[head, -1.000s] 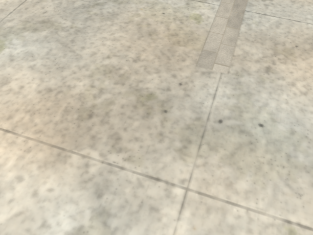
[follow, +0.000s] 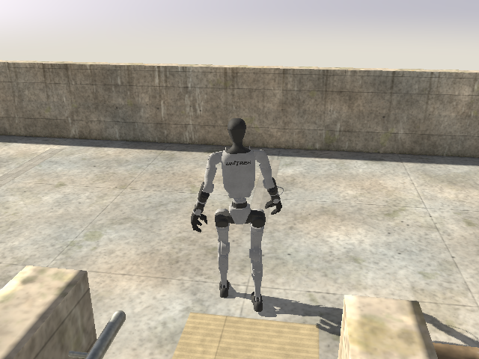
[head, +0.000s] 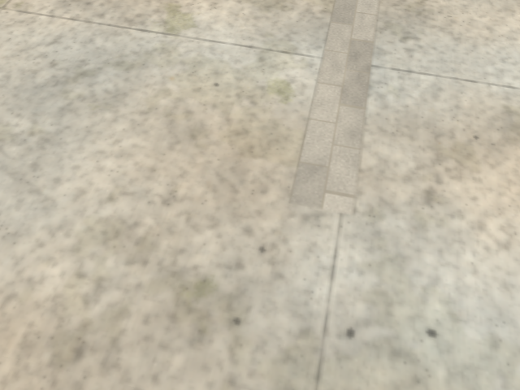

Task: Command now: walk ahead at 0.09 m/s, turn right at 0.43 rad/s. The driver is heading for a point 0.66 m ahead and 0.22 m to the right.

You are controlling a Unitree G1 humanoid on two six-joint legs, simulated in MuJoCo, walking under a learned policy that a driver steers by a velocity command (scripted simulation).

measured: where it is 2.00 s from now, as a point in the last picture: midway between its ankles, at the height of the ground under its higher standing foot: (379, 336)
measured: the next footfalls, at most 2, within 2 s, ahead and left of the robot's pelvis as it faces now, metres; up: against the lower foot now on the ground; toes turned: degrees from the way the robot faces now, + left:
right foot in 0.38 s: +0.04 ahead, -0.13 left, +0.00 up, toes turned -16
left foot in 0.86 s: +0.41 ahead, -0.02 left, +0.00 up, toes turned -26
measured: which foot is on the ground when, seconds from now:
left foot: down 0.00-0.36, up 0.38-0.84, down 0.86-1.00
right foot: up 0.00-0.36, down 0.38-0.88, up 0.90-1.00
